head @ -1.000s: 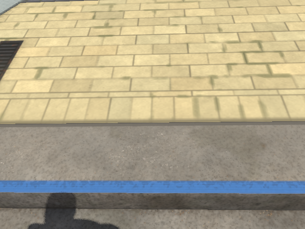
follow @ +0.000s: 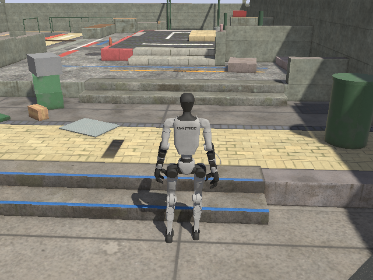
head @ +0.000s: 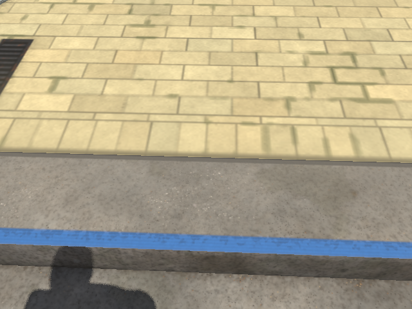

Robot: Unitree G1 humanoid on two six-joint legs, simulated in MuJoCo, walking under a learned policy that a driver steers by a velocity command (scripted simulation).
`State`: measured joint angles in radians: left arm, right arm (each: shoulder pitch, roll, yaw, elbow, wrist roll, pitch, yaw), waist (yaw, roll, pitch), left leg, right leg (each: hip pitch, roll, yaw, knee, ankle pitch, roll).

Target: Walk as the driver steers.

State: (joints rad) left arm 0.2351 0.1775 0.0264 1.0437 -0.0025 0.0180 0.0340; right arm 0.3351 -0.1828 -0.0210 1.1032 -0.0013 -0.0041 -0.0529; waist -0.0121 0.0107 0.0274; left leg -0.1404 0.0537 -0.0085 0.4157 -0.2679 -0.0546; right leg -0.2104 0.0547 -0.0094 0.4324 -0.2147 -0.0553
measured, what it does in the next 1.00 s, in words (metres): stands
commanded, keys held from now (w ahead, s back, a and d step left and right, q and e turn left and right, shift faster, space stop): no key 1.00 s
